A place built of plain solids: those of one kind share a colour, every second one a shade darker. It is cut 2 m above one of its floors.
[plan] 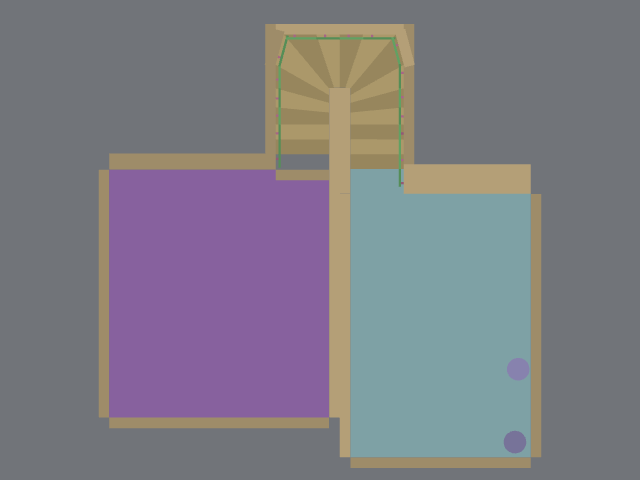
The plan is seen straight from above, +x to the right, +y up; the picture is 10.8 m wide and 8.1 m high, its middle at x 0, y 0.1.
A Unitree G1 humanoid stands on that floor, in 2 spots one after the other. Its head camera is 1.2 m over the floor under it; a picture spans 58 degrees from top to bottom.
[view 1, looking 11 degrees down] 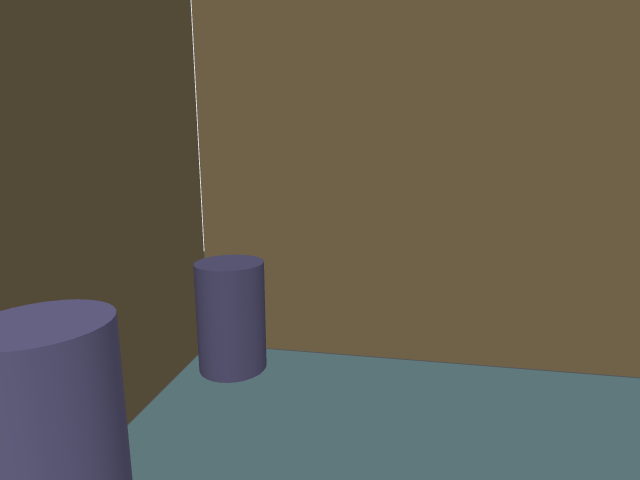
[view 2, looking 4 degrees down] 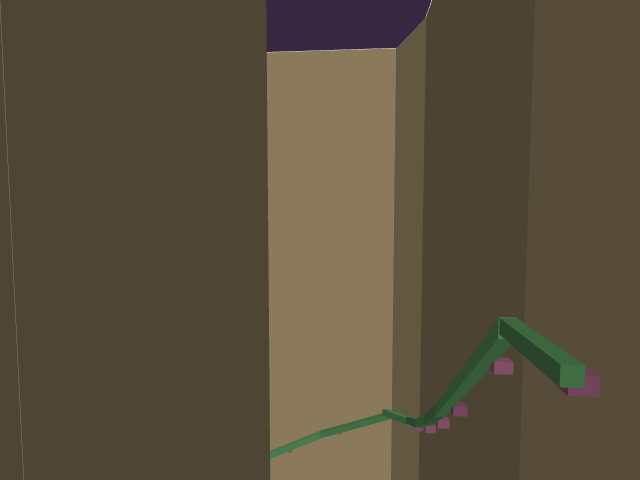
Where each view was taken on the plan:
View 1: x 2.39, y -1.10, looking -80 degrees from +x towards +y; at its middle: wall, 2.55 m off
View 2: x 1.01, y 0.30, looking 95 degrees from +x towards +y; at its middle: wall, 3.29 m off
